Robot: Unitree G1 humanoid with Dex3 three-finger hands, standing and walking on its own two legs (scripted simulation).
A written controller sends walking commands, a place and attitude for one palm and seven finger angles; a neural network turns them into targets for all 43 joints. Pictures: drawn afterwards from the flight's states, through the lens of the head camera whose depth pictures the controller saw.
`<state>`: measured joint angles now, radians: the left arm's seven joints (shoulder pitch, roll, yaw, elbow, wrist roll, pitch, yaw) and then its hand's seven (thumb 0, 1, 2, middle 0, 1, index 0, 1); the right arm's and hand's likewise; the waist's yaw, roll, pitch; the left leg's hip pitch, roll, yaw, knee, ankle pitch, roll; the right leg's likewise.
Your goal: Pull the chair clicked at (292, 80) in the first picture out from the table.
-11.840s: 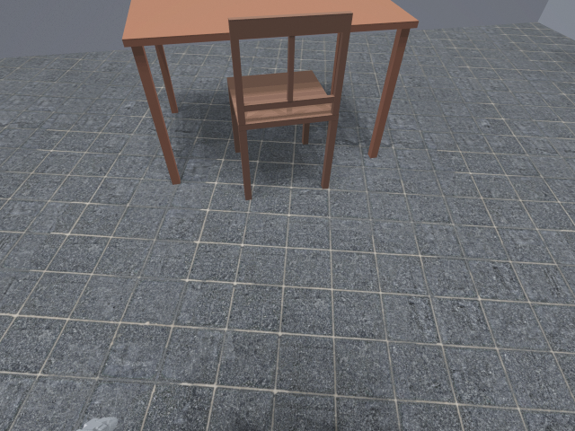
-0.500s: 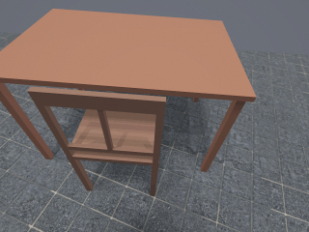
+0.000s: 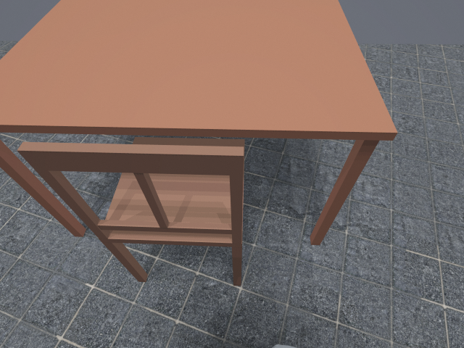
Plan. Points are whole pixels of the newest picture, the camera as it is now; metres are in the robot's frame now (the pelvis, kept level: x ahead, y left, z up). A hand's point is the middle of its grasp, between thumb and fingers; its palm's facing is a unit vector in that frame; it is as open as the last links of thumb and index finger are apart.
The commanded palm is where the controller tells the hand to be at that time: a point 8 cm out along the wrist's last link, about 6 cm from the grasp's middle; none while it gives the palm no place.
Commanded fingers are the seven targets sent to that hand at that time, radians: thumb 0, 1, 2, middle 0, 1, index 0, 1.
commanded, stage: come to a stop and stand still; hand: left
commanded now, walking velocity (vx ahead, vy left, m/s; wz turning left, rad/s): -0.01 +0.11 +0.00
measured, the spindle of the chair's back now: (153, 200) +0.45 +0.21 -0.11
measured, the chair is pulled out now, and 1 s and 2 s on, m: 0.00 0.00 0.00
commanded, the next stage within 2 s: look again from close up in 0.46 s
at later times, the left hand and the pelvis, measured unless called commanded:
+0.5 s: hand out of the picture -0.06 +0.18 -0.16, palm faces +0.04 -0.98 -0.18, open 7.3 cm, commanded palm none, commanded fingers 0.00 0.90 0.90 -0.20 -0.30 -0.20 -0.30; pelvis -0.01 +0.01 +0.01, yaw -1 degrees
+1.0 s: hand out of the picture +0.02 +0.19 -0.17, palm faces -0.01 -0.98 -0.21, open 7.3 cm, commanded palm none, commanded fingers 0.00 0.90 0.90 -0.20 -0.30 -0.20 -0.30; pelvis +0.00 +0.02 +0.01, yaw -2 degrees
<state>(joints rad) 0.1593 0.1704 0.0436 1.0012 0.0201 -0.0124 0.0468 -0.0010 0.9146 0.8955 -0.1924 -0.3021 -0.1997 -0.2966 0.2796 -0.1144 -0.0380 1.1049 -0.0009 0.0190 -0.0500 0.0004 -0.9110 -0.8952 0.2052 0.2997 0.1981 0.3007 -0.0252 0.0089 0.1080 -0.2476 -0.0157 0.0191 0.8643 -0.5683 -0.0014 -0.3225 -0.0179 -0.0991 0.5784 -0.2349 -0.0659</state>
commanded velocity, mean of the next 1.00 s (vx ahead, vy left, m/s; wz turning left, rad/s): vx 0.03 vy -0.01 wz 0.00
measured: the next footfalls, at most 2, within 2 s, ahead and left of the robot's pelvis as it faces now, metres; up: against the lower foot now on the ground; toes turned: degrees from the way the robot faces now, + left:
left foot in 0.18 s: +0.01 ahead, +0.14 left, +0.00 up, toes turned +1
right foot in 0.38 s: +0.01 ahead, -0.09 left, +0.00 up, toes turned -3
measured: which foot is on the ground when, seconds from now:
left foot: up 0.00-0.16, down 0.18-1.00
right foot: down 0.00-0.24, up 0.26-0.36, down 0.38-1.00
